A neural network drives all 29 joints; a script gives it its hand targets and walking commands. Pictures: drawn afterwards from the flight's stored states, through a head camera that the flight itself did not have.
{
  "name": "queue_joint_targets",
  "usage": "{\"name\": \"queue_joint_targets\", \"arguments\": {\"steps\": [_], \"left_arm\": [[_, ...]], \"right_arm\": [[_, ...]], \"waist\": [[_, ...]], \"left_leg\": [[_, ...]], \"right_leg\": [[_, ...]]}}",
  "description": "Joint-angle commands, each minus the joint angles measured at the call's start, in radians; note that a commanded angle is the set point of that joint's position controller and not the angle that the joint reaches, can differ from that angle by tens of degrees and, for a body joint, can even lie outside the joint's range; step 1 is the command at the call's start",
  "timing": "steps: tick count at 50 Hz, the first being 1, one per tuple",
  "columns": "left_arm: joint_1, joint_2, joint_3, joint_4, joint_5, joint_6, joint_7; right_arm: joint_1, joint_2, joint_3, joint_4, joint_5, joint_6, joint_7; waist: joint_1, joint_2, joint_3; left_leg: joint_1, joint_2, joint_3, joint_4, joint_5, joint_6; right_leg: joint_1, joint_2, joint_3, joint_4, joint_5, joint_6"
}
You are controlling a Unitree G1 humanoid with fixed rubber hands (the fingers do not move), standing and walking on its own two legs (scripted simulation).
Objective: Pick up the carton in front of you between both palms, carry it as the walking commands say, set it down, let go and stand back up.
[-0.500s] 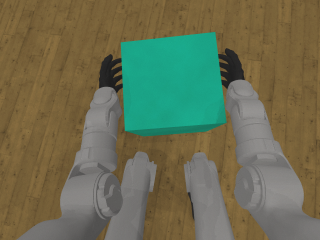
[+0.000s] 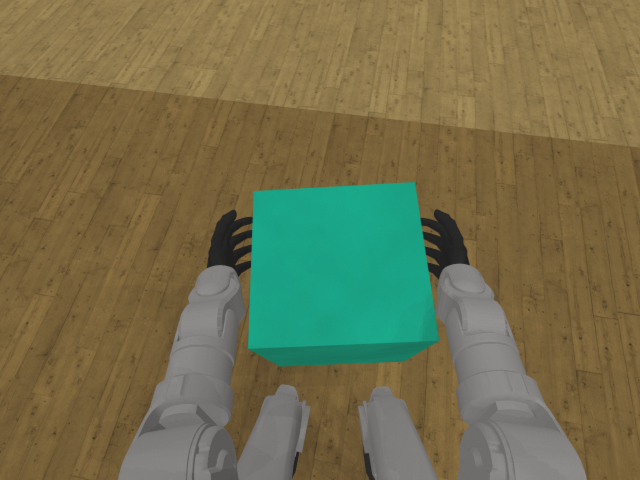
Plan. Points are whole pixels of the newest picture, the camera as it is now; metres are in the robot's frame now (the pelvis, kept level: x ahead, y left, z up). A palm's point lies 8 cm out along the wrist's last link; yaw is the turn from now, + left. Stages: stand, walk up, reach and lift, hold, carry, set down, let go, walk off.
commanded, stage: reach and lift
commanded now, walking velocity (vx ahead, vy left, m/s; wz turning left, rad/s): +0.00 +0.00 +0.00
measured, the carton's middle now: (338, 286) +0.39 +0.00 -0.12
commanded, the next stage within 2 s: hold in 1.70 s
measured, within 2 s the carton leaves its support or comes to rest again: neither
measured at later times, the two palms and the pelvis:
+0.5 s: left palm (178, 238) +0.36 +0.15 +0.11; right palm (502, 246) +0.36 -0.15 +0.11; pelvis +0.05 +0.00 +0.13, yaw +0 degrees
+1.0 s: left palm (141, 222) +0.34 +0.15 +0.18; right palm (542, 238) +0.33 -0.15 +0.17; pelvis +0.04 +0.01 +0.15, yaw +0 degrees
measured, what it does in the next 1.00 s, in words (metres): rises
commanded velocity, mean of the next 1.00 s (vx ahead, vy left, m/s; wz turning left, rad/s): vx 0.00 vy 0.00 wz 0.00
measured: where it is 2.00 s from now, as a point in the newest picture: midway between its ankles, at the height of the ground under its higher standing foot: outside the picture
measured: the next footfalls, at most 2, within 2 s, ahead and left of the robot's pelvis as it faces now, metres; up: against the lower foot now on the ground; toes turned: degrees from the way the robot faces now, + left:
none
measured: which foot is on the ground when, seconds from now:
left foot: down 0.00-1.00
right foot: down 0.00-1.00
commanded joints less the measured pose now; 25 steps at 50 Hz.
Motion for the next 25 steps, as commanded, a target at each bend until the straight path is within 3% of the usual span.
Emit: {"name": "queue_joint_targets", "arguments": {"steps": [1, 15, 25], "left_arm": [[-0.540, -1.059, -0.593, 0.033, -0.095, -0.005, -0.245], [-0.276, -1.065, -0.641, -0.005, -0.064, -0.003, -0.258], [-0.132, -1.063, -0.710, -0.106, -0.082, 0.114, -0.288]], "right_arm": [[-0.536, 1.100, 0.523, -0.047, 0.115, -0.031, 0.235], [-0.289, 1.099, 0.576, -0.121, 0.093, -0.032, 0.244], [-0.146, 1.111, 0.642, -0.232, 0.121, 0.090, 0.268]], "waist": [[-0.007, -0.030, -0.647], [-0.014, -0.024, -0.473], [-0.015, -0.020, -0.302]], "left_leg": [[0.416, -0.055, 0.096, -0.238, 0.219, 0.017], [0.798, -0.015, 0.030, -0.550, 0.409, 0.028], [1.075, 0.015, 0.010, -0.776, 0.555, 0.032]], "right_leg": [[0.533, 0.048, -0.076, -0.247, 0.244, -0.015], [0.865, 0.014, -0.025, -0.546, 0.408, -0.025], [1.125, -0.008, -0.010, -0.774, 0.540, -0.024]]}}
